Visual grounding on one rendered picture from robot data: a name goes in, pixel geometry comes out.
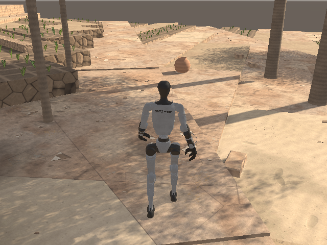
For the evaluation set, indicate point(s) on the robot right forearm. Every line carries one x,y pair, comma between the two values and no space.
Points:
188,138

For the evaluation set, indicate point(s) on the robot head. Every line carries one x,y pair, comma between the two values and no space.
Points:
164,89

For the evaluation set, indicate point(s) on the left robot hand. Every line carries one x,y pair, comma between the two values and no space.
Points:
141,137

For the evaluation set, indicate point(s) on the robot right upper arm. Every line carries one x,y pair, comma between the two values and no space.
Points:
182,117

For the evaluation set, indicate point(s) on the robot left upper arm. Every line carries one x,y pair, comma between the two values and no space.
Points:
145,115

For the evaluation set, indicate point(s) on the robot left shin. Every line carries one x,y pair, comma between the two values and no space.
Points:
150,193

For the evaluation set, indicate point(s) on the robot left forearm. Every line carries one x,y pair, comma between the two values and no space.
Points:
141,131

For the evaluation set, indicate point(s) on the right robot hand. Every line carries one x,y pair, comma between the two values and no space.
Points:
193,153

